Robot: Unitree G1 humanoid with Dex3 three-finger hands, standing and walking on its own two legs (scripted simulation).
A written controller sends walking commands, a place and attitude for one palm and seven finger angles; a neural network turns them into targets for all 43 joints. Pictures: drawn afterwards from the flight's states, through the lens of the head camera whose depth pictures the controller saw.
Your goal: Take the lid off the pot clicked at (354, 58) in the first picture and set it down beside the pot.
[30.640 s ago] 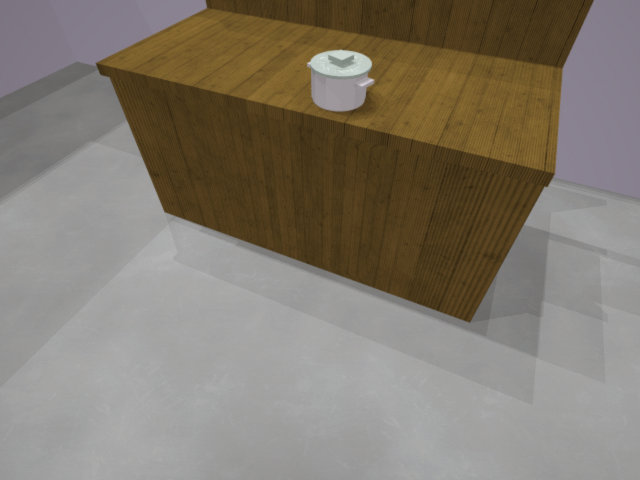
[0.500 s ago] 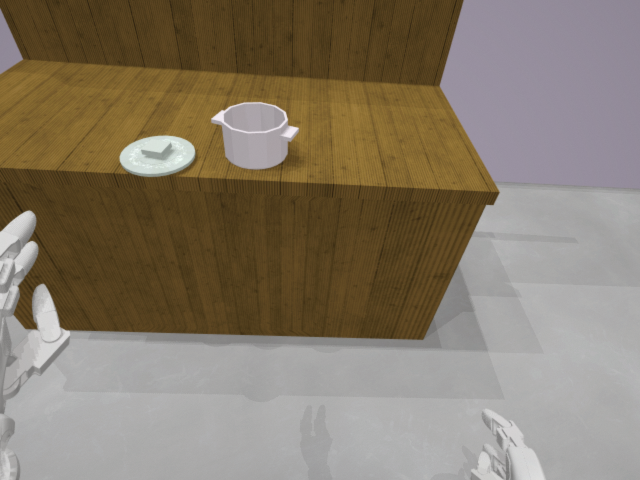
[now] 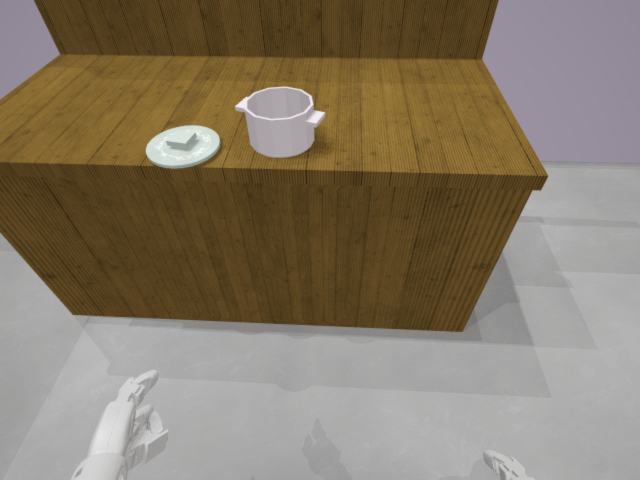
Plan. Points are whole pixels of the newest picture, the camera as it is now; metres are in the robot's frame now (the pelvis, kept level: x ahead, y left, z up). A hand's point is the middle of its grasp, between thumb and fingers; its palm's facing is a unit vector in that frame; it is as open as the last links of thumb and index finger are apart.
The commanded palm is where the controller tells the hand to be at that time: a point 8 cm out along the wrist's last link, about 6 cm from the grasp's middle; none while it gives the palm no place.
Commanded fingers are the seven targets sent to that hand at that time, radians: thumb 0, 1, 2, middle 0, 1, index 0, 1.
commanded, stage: stop stepping back and stand still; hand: left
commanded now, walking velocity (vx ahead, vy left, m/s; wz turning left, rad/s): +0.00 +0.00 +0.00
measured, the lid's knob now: (181, 138) +0.82 +0.32 -0.01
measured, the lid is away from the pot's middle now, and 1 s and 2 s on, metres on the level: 0.23 0.23 0.23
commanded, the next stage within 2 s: let the arm hang, fingers relaxed in 0.78 s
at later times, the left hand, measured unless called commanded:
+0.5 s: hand out of the picture +0.08 +0.21 -0.14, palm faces +0.02 -0.96 -0.27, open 7.3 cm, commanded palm none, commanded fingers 0.00 0.90 0.90 -0.20 -0.30 -0.20 -0.30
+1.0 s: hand out of the picture +0.06 +0.16 -0.14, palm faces +0.04 -0.98 -0.21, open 7.3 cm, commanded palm none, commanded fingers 0.00 0.90 0.90 -0.20 -0.30 -0.20 -0.30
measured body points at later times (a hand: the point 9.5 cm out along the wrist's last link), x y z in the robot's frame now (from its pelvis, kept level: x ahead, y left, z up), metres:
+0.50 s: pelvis +0.04 +0.00 +0.03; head +0.07 -0.01 +0.48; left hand +0.08 +0.26 -0.12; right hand +0.04 -0.21 -0.14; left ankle +0.02 +0.10 -0.71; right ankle +0.00 -0.11 -0.71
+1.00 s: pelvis +0.05 -0.01 +0.03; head +0.07 -0.02 +0.48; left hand +0.06 +0.21 -0.13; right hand +0.04 -0.23 -0.13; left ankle +0.02 +0.10 -0.71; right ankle +0.00 -0.11 -0.71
